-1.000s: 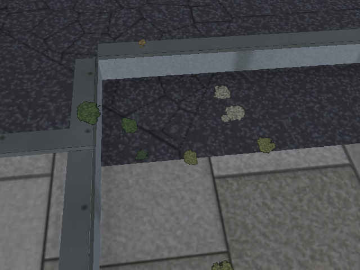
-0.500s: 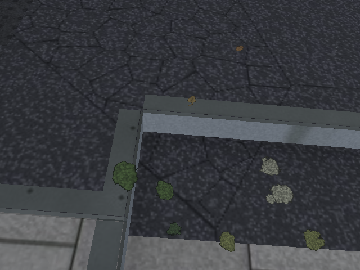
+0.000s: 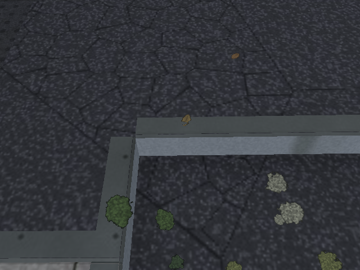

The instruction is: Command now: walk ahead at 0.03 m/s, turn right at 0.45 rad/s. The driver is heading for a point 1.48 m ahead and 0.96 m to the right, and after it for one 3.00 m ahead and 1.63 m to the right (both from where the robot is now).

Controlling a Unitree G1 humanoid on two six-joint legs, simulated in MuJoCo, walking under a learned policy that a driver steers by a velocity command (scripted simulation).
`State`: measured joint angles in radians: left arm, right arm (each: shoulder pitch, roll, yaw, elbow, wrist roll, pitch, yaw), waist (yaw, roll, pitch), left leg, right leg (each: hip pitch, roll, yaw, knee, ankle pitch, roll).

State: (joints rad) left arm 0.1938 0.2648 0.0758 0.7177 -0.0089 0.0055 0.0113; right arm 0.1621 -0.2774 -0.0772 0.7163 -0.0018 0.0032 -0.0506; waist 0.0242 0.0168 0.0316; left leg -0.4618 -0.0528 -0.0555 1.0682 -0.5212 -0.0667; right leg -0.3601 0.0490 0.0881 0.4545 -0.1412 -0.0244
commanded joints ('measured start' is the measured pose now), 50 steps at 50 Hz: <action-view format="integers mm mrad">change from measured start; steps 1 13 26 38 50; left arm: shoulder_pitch -19 44 -49 -36 64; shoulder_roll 169 210 110 200 229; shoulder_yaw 49 75 32 51 50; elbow -71 -95 -179 -189 -150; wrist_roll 1 -2 -14 -4 -14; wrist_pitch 21 25 49 9 -12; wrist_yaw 18 17 -22 -8 3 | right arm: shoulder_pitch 26 -16 25 -35 -114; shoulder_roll -44 -136 -196 -155 -126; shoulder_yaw -17 -45 -61 -53 -39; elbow -65 -88 -67 -65 -59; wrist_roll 5 -47 0 -12 27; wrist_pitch -2 -36 3 -2 -96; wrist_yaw -2 13 0 5 73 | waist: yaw -26 10 -69 -31 8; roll -169 154 191 -158 -168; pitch -124 -87 -96 -117 -48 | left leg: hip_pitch -18 242 359 -186 67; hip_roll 5 431 352 96 22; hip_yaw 1 -383 7 -10 -17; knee -169 -797 -710 89 -521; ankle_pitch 53 457 693 101 213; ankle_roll -15 307 264 0 45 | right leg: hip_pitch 140 -214 -99 253 135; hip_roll -188 26 -68 -259 -200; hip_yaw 249 104 -107 231 431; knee -129 638 378 -89 -194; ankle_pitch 232 -409 -252 422 -362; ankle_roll -185 53 124 -203 -201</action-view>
